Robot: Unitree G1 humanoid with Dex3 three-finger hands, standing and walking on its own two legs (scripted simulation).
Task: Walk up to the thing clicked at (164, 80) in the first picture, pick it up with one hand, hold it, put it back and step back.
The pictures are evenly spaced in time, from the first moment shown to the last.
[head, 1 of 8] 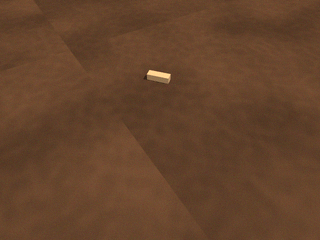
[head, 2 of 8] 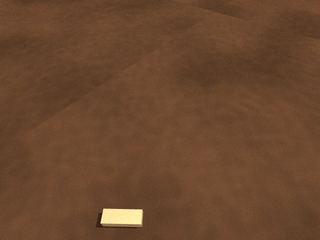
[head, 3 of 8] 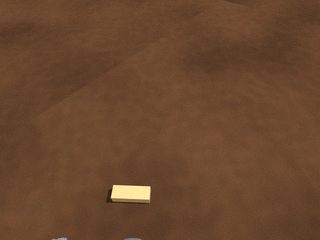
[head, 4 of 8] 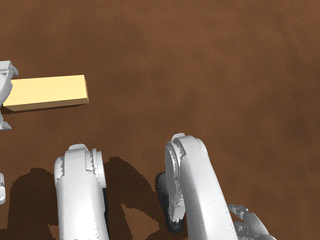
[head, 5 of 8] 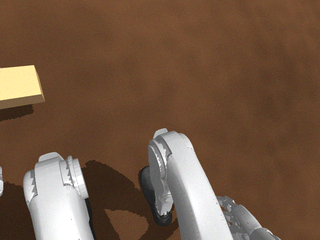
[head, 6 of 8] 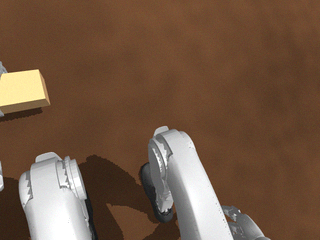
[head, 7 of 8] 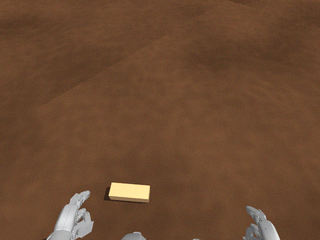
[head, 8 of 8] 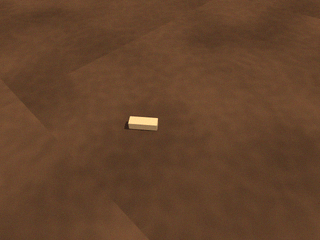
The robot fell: no
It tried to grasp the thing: yes
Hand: left
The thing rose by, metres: 0.66
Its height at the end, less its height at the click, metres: +0.00
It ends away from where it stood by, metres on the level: 0.02
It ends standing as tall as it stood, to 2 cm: yes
